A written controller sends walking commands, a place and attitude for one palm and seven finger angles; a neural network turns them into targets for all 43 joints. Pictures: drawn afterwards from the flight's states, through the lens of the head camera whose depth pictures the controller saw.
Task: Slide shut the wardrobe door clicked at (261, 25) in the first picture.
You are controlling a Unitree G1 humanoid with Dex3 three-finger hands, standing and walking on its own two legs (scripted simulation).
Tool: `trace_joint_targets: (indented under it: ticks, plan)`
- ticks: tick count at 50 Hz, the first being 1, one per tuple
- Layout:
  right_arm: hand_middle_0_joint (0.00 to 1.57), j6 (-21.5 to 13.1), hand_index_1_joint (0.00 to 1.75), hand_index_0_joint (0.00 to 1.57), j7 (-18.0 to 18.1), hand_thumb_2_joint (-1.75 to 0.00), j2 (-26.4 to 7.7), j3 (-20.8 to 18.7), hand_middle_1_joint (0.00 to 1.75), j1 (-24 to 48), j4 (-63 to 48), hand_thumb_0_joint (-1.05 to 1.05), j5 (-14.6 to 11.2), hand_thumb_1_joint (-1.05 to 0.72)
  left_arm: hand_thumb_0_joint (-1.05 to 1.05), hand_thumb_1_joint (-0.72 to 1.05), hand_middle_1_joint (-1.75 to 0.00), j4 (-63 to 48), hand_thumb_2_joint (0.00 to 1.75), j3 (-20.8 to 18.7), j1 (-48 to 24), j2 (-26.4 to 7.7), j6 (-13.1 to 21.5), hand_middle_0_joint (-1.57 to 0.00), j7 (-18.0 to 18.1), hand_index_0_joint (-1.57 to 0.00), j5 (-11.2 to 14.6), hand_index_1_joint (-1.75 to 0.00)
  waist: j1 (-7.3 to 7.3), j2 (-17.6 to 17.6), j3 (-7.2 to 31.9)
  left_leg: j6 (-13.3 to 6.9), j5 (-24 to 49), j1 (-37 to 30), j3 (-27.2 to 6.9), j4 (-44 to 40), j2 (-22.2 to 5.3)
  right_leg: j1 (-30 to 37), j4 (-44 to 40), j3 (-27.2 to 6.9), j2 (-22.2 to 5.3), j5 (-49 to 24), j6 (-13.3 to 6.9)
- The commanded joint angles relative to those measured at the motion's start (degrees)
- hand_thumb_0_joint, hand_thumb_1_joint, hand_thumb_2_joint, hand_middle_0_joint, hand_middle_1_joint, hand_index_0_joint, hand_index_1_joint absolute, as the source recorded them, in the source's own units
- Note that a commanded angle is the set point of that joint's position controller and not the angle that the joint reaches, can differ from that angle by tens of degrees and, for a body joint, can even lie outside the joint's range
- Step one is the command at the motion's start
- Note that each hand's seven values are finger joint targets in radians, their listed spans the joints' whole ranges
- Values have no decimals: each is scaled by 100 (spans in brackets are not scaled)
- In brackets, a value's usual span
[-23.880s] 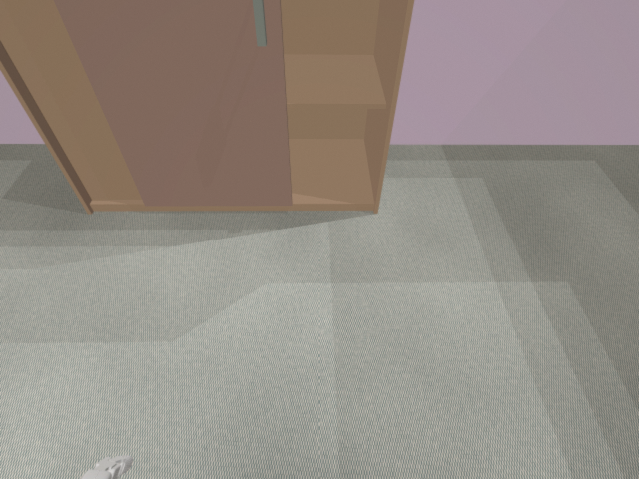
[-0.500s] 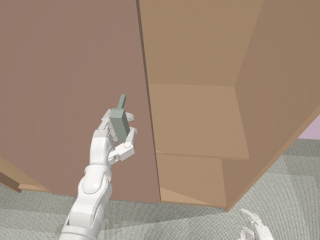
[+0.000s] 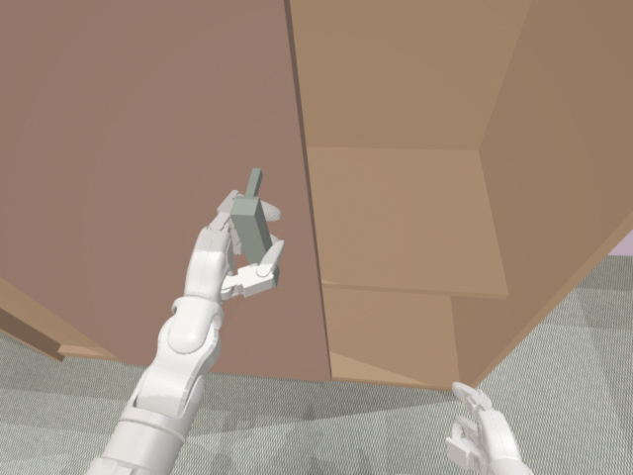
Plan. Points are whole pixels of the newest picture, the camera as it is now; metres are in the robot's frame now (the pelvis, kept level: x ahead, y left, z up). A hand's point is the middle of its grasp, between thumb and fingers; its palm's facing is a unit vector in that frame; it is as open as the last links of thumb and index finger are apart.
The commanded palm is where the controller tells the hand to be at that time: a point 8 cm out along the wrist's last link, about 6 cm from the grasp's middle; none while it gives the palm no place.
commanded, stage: step sideways, sliding the door along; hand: left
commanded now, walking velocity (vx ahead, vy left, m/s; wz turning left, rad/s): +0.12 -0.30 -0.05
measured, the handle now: (262, 231) +0.39 +0.10 +0.08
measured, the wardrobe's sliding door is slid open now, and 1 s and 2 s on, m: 0.38 0.31 0.00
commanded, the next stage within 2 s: none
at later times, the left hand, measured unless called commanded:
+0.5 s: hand (285, 263) +0.33 +0.07 +0.09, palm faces +0.20 -0.97 -0.10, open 6.4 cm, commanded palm +0.31 +0.05 +0.09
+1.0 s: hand (340, 261) +0.34 +0.00 +0.09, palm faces +0.34 -0.94 -0.08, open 6.5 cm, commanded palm +0.31 -0.03 +0.09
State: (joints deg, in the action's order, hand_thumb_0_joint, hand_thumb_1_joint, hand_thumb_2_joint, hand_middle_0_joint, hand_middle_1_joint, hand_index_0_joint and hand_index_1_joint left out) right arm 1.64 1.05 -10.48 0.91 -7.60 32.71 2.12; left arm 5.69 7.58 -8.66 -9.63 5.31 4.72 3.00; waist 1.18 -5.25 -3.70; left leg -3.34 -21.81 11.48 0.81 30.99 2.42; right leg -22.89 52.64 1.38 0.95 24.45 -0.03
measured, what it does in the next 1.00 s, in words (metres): steps to the right: right foot, then right foot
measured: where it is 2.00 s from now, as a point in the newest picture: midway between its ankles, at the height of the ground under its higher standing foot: outside the picture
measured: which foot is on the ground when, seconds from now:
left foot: down 0.00-0.82, up 0.84-0.90, down 0.92-1.00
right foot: up 0.00-0.18, down 0.20-0.42, up 0.44-0.72, down 0.74-1.00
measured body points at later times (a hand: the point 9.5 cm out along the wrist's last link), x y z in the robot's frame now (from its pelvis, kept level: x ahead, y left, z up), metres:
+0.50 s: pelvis -0.02 -0.09 +0.00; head +0.03 -0.10 +0.44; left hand +0.32 +0.12 +0.10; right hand +0.17 -0.32 -0.11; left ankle -0.04 +0.04 -0.73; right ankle +0.04 -0.15 -0.69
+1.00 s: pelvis +0.01 -0.21 -0.01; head +0.08 -0.20 +0.44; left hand +0.32 +0.05 +0.10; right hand +0.24 -0.42 -0.10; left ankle -0.02 -0.01 -0.73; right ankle +0.04 -0.33 -0.70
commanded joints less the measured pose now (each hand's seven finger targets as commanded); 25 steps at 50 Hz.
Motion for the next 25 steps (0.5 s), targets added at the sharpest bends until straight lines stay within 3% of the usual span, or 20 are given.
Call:
trace_joint_targets:
  ticks: [1, 3, 6, 8, 9, 10, 11, 12, 13, 14, 15, 17, 18, 19, 20, 21, 22, 23, 24, 25]
  plan:
    - [20, 99, 30, 20, 136, -90, -679, -227, 30, 188, -764, 0, -68, -90, 0, 90, -140, -1298, 90, -360, -2312, -229, 278, -45, -88, -45, -127, -140, -378, 615, 1689, -292, 5809, -2617, -1341, -114, -1926, -1100, -441, 106, -19, -148, -61]
    - [20, 135, 30, 20, 214, -90, -662, -167, 30, 258, -766, 0, -116, -90, 0, 90, -140, -1006, 90, -263, -2338, -124, 200, -45, -99, -45, -136, -140, -421, 570, 1454, -221, 5116, -1803, -1066, -269, -1886, -269, -958, 203, -34, -641, -57]
    - [20, 100, 30, 20, 297, -90, -735, -115, 30, 521, -690, 0, -175, -90, 0, 90, -140, -912, 90, -292, -2569, -251, 199, -45, -144, -45, -146, -140, -303, -334, 1191, -243, 3467, -318, -721, -502, -1965, 1055, -1375, 139, -99, -866, -104]
    - [20, 38, 30, 20, 282, -90, -682, -68, 30, 659, -676, 0, -225, -90, 0, 90, -140, -909, 90, 113, -2767, 176, 235, -45, -212, -45, -97, -140, -263, -579, 922, -224, 2195, 699, -694, -402, -1947, 1807, -1600, -56, -186, -995, -165]
    - [20, 27, 30, 20, 272, -90, -667, -81, 30, 613, -662, 0, -277, -90, 0, 90, -140, -902, 90, 215, -2779, 314, 244, -45, -231, -45, -90, -140, -218, -190, 890, -160, 1713, 1009, -582, 31, -1777, 2158, -1911, -265, -238, -1364, -239]
    - [20, -2, 30, 20, 250, -90, -656, -111, 30, 500, -668, 0, -319, -90, 0, 90, -140, -994, 90, 318, -2865, 388, 252, -45, -240, -45, -114, -140, -225, 615, 886, -44, 1242, 1150, -356, 733, -1336, 2240, -2390, -777, -445, -1923, -404]
    - [20, -56, 30, 20, 260, -90, -593, -169, 30, 427, -646, 0, -336, -90, 0, 90, -140, -986, 90, 190, -2897, 181, 237, -45, -207, -45, -139, -140, -270, 1758, 894, 184, 210, 1149, -31, 1552, -676, 1926, -3238, -1773, -1033, -2089, -683]
    - [20, -164, 30, 20, 247, -90, -523, -200, 30, 340, -642, 0, -319, -90, 0, 90, -140, -798, 90, 232, -2642, 275, 236, -45, -193, -45, -120, -140, -270, 2491, 1013, 346, -1282, 934, -87, 2451, -126, 1353, -4016, -2525, -1673, -1587, -1019]
    - [20, -255, 30, 20, 237, -90, -635, -313, 30, 264, -591, 0, -374, -90, 0, 90, -140, -644, 90, 366, -2520, 477, 247, -45, -167, -45, -119, -140, -153, 2542, 1223, 336, -1466, 753, -364, 3195, -184, 1168, -4227, -2716, -1809, -856, -1058]
    - [20, -323, 30, 20, 223, -90, -666, -333, 30, 317, -578, 0, -419, -90, 0, 90, -140, -711, 90, 406, -2790, 525, 281, -45, -136, -45, -107, -140, -173, 2052, 1133, 342, -1291, 734, -466, 3267, -324, 943, -4200, -2566, -1727, -627, -942]
    - [20, -415, 30, 20, 206, -90, -606, -268, 30, 350, -527, 0, -418, -90, 0, 90, -140, -1132, 90, 573, -3177, 650, 392, -45, -113, -45, -96, -140, -299, 1453, 1363, 331, -1091, 575, -421, 2759, -381, 1058, -3922, -2117, -1624, -1079, -968]
    - [20, -501, 30, 20, 186, -90, -473, -200, 30, 326, -382, 0, -393, -90, 0, 90, -140, -1039, 90, 701, -3339, 767, 547, -45, -60, -45, -125, -140, -411, 981, 1549, 290, -797, 48, -1, 1175, -369, 1114, -3577, -1178, -1302, -1663, -852]
    - [20, -485, 30, 20, 180, -90, -500, -204, 30, 295, -367, 0, -384, -90, 0, 90, -140, -1004, 90, 720, -3321, 768, 585, -45, -48, -45, -111, -140, -442, 856, 1711, 312, -300, -285, 155, 342, -316, 1118, -3395, -932, -1134, -1556, -738]
    - [20, -487, 30, 20, 191, -90, -531, -225, 30, 298, -373, 0, -377, -90, 0, 90, -140, -1054, 90, 767, -3374, 758, 620, -45, -45, -45, -66, -140, -490, 561, 1822, 302, 370, -814, 281, -416, -397, 899, -3092, -728, -987, -1265, -561]
    - [20, -511, 30, 20, 219, -90, -638, -297, 30, 256, -435, 0, -356, -90, 0, 90, -140, -1142, 90, 778, -3486, 710, 667, -45, -47, -45, -29, -140, -487, 139, 1893, 153, 777, -1271, -66, -1080, -858, 554, -2325, -554, -746, -1156, -371]
    - [20, -493, 30, 20, 223, -90, -891, -385, 30, 365, -584, 0, -331, -90, 0, 90, -140, -1200, 90, 871, -3456, 765, 656, -45, -63, -45, 27, -140, -422, -1065, 1654, -385, 641, -1254, -1629, -1572, -2166, -236, -804, -175, -225, -564, -112]
    - [20, -424, 30, 20, 148, -90, -793, -386, 30, 358, -745, 0, -348, -90, 0, 90, -140, -1131, 90, 1127, -3340, 1012, 565, -45, -120, -45, -26, -140, -299, -1103, 1505, -1027, 1220, -840, -2831, -1672, -3143, -499, 770, -466, -172, -47, 2]
    - [20, -372, 30, 20, 122, -90, -789, -411, 30, 563, -777, 0, -362, -90, 0, 90, -140, -1110, 90, 1008, -3256, 957, 464, -45, -157, -45, -45, -140, -129, -292, 1447, -1239, 1991, -1106, -2658, -1562, -3407, -824, 1633, -950, -267, 40, 7]
    - [20, -354, 30, 20, 101, -90, -671, -363, 30, 569, -663, 0, -314, -90, 0, 90, -140, -1370, 90, 1037, -3496, 932, 438, -45, -232, -45, -69, -140, -180, 383, 1528, -1086, 2818, -1555, -2218, -1143, -3174, -1245, 1649, -950, -413, 36, -65]
    - [20, -333, 30, 20, 71, -90, -735, -412, 30, 396, -599, 0, -332, -90, 0, 90, -140, -1393, 90, 1021, -3702, 963, 452, -45, -236, -45, -79, -140, -284, 735, 1536, -1005, 3630, -2007, -1861, -734, -3064, -1518, 1273, -891, -486, 33, -78]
